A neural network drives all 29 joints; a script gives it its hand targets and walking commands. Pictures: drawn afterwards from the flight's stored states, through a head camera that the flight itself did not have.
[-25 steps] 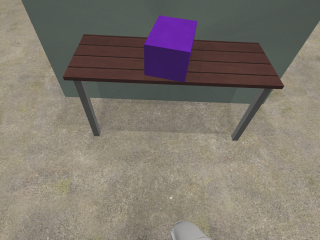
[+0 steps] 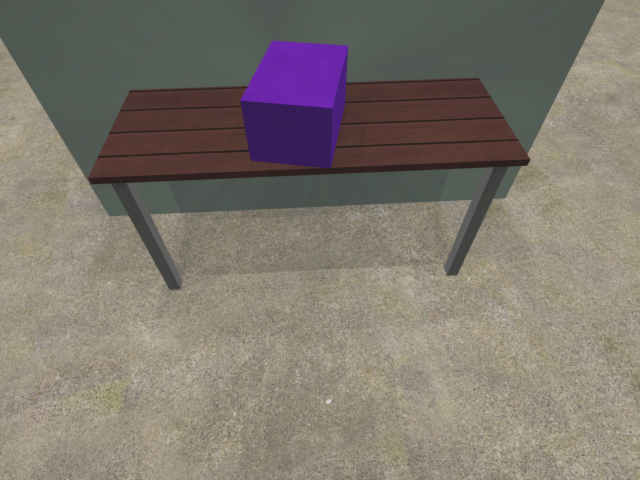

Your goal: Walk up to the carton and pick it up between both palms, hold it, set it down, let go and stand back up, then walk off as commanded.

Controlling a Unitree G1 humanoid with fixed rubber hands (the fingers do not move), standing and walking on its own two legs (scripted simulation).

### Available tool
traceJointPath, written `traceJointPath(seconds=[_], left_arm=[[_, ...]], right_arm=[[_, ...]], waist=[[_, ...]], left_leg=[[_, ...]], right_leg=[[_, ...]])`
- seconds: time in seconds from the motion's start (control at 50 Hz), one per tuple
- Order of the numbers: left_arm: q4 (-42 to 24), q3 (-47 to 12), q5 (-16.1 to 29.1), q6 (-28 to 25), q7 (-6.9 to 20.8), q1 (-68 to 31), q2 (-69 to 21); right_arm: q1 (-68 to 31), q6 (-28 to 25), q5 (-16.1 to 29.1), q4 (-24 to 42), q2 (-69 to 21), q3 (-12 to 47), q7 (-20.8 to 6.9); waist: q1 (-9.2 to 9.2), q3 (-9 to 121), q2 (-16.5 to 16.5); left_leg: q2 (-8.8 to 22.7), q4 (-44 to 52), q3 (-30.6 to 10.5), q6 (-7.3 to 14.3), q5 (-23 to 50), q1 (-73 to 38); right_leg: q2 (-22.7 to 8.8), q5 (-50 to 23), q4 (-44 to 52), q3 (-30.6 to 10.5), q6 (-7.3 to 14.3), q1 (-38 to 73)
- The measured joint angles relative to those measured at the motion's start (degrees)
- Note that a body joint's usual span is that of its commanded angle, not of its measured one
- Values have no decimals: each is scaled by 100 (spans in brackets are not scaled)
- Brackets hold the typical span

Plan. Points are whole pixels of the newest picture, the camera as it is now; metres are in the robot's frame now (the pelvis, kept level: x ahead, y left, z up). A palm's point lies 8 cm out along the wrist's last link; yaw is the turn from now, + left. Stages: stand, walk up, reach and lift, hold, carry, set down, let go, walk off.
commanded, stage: walk off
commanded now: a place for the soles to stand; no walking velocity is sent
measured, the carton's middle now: (300, 102) +1.04 +0.00 -0.10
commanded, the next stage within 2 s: stand in 0.66 s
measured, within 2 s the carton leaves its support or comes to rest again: neither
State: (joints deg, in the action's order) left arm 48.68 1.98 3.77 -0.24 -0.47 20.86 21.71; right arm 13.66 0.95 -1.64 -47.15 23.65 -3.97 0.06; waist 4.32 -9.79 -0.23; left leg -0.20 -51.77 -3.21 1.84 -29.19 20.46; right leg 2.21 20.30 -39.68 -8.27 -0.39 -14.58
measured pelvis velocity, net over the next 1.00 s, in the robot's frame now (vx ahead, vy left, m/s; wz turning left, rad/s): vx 0.00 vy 0.00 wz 0.00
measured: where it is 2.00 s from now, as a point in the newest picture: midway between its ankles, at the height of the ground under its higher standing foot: outside the picture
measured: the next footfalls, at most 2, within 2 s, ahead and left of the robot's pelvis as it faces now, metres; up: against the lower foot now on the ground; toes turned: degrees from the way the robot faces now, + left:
none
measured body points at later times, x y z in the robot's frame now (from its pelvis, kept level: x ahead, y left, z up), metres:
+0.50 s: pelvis +0.02 +0.01 +0.00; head +0.05 +0.02 +0.45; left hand +0.16 +0.30 -0.12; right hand +0.11 -0.32 -0.10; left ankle +0.03 +0.12 -0.72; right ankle +0.03 -0.15 -0.72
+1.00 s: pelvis +0.00 +0.00 +0.01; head +0.04 +0.01 +0.46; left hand +0.14 +0.30 -0.11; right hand +0.09 -0.32 -0.10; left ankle +0.03 +0.12 -0.72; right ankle +0.03 -0.15 -0.72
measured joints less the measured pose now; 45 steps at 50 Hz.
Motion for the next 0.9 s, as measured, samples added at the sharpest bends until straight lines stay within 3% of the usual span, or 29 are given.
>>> traceJointPath(seconds=[0.08,0.16,0.44,0.9], left_arm=[[2,-1,0,-36,0,-200,-1],[2,0,0,-36,0,-528,-9],[4,0,0,-96,-4,-1145,-21],[31,0,-1,-95,-4,-1173,-21]], right_arm=[[-118,1,0,-50,11,0,-24],[-141,-35,0,-184,-59,1,-24],[-492,-39,0,-252,-279,0,-57],[-706,-44,0,-657,-318,0,-92]], waist=[[5,6,-9],[2,3,107],[0,92,143],[0,93,143]], left_leg=[[14,191,-5,0,47,-98],[-69,1013,7,-84,882,-476],[-64,1015,17,-123,711,-502],[-78,1352,16,-149,1021,-547]], right_leg=[[48,16,22,6,-1,-4],[2,97,-110,-2,-42,-4],[-29,114,50,-1,-43,73],[-70,-144,304,-1,-43,83]])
